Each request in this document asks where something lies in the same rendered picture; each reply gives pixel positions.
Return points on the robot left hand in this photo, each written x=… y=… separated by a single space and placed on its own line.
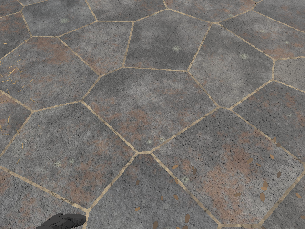
x=61 y=221

